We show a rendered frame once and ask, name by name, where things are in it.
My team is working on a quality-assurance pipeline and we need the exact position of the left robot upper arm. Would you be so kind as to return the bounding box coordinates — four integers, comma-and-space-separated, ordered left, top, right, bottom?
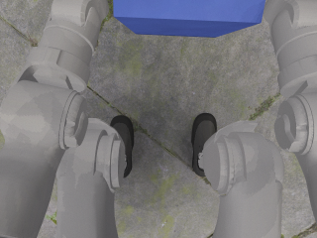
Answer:
0, 79, 89, 238

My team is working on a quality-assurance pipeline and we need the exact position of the left robot shin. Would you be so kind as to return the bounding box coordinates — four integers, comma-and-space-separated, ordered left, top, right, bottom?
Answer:
56, 118, 127, 179

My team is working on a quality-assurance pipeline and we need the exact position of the right robot upper arm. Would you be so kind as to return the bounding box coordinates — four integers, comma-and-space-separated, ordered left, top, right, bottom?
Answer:
273, 92, 317, 224

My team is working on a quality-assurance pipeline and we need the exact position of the left robot forearm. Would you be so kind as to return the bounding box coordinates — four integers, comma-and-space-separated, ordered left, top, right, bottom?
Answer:
0, 0, 110, 134

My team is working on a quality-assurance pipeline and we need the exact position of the right robot forearm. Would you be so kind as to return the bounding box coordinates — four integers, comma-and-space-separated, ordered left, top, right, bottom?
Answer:
263, 0, 317, 98

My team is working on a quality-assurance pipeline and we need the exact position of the robot left foot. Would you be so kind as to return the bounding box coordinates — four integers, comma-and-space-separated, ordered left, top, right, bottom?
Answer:
110, 115, 134, 178

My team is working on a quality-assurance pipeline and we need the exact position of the carton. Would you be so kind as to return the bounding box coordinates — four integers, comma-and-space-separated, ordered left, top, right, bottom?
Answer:
113, 0, 265, 38

